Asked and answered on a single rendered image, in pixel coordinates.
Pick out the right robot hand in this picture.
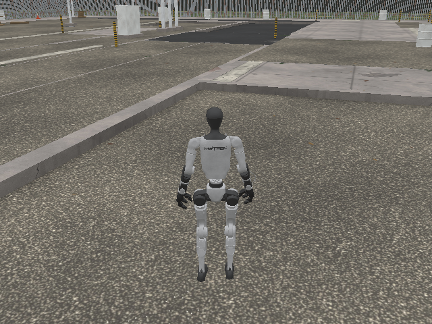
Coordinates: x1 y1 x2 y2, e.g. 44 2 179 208
239 188 254 204

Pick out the left robot hand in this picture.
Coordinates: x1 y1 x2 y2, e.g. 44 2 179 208
176 192 192 209

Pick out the left robot forearm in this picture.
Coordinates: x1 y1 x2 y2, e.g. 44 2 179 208
178 165 191 194

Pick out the left robot upper arm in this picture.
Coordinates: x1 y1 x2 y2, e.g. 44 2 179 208
184 137 201 175

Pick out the robot left foot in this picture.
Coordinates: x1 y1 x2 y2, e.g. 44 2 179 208
197 264 208 282

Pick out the humanoid robot head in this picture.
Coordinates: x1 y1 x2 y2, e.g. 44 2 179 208
203 107 227 140

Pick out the right robot forearm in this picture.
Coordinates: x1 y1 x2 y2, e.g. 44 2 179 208
240 163 252 190

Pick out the right robot upper arm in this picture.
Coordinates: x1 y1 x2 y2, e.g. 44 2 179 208
229 136 247 173

